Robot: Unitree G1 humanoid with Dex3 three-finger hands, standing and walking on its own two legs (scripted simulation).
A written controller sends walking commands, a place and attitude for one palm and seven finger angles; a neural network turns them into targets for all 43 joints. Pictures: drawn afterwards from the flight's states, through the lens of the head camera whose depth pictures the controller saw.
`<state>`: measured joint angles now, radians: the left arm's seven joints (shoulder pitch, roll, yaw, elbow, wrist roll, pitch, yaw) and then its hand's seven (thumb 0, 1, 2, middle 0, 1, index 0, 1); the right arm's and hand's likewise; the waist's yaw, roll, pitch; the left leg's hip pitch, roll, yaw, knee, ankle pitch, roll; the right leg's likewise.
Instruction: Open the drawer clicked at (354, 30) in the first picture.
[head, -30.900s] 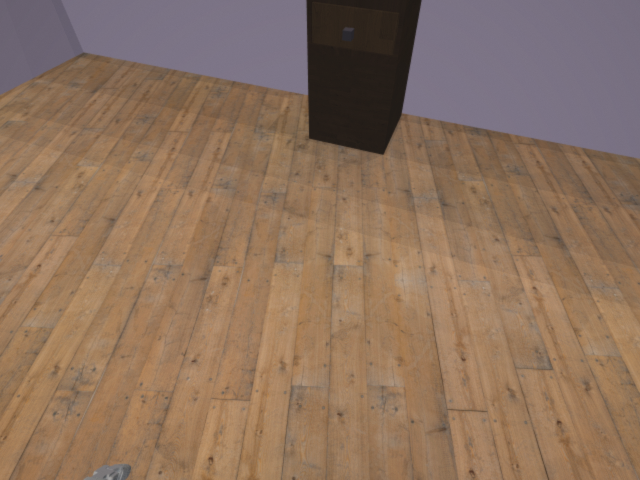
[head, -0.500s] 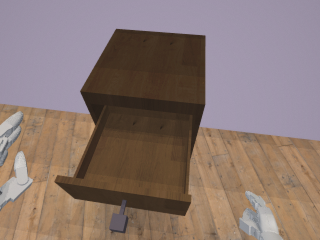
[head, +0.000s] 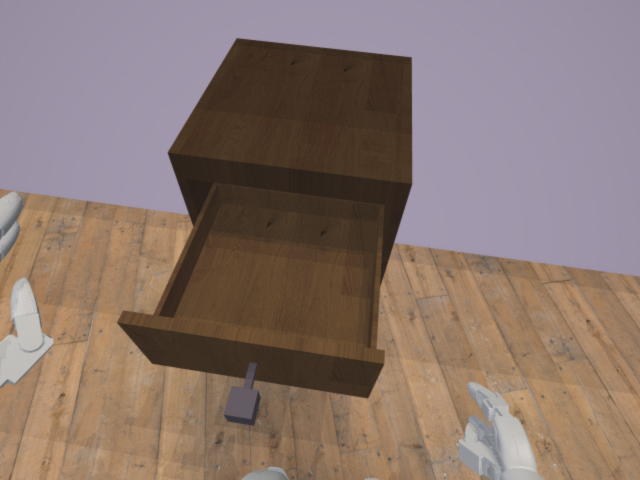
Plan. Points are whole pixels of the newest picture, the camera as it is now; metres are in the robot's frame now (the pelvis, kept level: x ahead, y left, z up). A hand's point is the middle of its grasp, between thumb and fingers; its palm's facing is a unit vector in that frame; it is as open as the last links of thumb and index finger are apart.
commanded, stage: step back with the hand held close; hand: left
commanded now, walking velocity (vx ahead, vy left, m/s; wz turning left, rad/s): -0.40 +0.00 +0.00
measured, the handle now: (246, 391) +0.26 +0.13 -0.14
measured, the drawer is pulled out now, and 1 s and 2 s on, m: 0.30 0.30 0.30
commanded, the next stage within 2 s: stop stepping back and stand still in 0.70 s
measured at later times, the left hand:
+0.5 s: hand (46, 404) +0.15 +0.21 +0.18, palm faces +0.28 -0.84 -0.47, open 7.4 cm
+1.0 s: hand out of the picture +0.00 +0.19 +0.18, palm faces +0.31 -0.83 -0.47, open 7.4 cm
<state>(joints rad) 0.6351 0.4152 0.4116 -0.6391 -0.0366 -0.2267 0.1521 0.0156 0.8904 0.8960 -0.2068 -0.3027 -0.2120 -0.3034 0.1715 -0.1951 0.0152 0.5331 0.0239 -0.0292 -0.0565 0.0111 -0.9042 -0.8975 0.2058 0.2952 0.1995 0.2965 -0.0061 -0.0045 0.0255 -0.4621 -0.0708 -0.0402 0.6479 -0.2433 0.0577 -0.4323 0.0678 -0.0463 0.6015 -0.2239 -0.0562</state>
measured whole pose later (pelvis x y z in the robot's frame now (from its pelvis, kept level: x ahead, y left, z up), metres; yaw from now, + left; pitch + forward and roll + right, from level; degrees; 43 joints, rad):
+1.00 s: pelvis -0.20 -0.04 +0.00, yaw -1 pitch +1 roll -1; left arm 0.66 0.41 0.39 -0.67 -0.06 -0.22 0.14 0.02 0.89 0.90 -0.21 -0.30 -0.21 -0.30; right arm 0.19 -0.17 0.01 0.58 0.02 -0.07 -0.04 0.01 -0.91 -0.90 0.20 0.29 0.20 0.30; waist -0.01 -0.01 0.05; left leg -0.48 0.06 -0.02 0.75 -0.35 -0.02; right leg -0.30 0.03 -0.07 0.60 -0.30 -0.04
